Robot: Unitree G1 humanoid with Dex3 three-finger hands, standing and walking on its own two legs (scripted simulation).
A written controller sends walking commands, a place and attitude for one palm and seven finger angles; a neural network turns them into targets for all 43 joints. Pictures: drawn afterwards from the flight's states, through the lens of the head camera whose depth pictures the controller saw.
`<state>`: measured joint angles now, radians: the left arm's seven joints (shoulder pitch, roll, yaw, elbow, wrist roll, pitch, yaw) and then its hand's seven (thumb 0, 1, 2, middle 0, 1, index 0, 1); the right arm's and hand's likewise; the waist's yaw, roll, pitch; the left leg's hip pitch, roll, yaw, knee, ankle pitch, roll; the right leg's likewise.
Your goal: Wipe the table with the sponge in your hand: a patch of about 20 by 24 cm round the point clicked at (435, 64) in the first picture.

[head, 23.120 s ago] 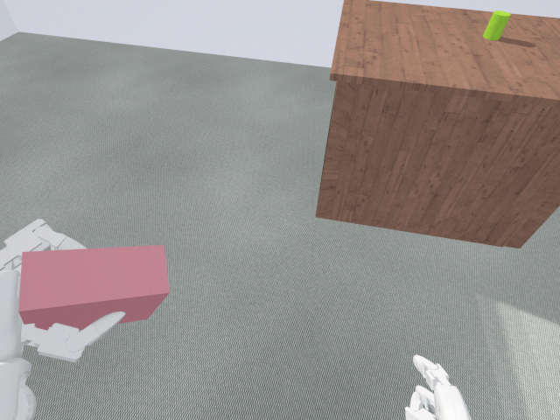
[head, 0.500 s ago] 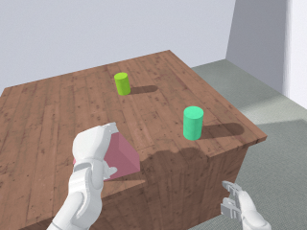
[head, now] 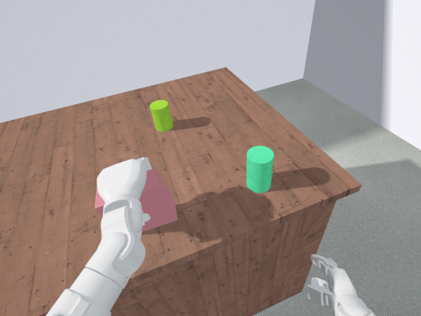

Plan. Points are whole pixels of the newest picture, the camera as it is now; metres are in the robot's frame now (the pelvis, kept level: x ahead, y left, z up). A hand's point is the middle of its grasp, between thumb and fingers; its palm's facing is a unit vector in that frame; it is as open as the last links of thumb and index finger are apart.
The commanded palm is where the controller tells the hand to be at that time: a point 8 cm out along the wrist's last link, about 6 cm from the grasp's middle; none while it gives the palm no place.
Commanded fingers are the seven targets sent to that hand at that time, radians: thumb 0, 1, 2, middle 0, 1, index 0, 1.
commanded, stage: wipe forward along the third lane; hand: left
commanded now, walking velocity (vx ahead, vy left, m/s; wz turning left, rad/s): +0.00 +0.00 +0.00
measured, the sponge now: (143, 209) +0.31 +0.19 +0.05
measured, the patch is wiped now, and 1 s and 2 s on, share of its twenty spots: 0.95 1.00 1.00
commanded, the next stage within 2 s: wipe back along the third lane in 0.92 s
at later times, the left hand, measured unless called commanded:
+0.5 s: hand (126, 181) +0.35 +0.23 +0.09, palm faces +0.02 -0.06 -1.00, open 9.3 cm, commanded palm +0.33 +0.23 +0.13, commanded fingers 0.00 0.10 1.30 -1.20 -1.60 -1.20 -1.60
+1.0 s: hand (121, 167) +0.40 +0.26 +0.09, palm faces -0.02 -0.05 -1.00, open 9.3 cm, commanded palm +0.37 +0.26 +0.13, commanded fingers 0.00 0.10 1.30 -1.20 -1.60 -1.20 -1.60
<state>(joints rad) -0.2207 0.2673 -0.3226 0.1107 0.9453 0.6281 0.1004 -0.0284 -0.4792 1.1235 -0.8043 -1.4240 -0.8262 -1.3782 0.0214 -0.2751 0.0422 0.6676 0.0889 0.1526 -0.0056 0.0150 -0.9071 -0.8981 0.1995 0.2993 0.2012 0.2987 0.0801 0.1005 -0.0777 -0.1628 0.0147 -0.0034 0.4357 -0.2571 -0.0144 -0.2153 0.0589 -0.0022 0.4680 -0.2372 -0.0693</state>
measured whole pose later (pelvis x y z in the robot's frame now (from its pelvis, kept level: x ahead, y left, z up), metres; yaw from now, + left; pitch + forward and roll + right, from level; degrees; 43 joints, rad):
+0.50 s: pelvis +0.01 +0.01 +0.00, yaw +1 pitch +2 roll +1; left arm -0.43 0.30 -0.29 0.40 0.97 0.60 0.06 -0.02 -0.48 1.13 -0.80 -1.43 -0.83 -1.38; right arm 0.05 -0.28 0.05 0.68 0.09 0.14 -0.03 0.01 -0.91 -0.90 0.20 0.30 0.20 0.30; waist 0.06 0.08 -0.10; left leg -0.22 0.00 -0.02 0.45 -0.26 -0.01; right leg -0.26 0.05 -0.01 0.48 -0.24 -0.06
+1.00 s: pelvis +0.01 +0.02 +0.00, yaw +1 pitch +4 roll +0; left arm -0.60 0.32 -0.23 0.64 0.96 0.50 0.08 -0.01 -0.48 1.13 -0.80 -1.44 -0.83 -1.39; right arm 0.10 -0.28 0.04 0.71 0.09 0.14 -0.05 0.01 -0.91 -0.90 0.20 0.30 0.20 0.30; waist 0.04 0.07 -0.10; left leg -0.26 -0.01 -0.02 0.45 -0.26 0.00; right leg -0.29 0.03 -0.02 0.45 -0.23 -0.04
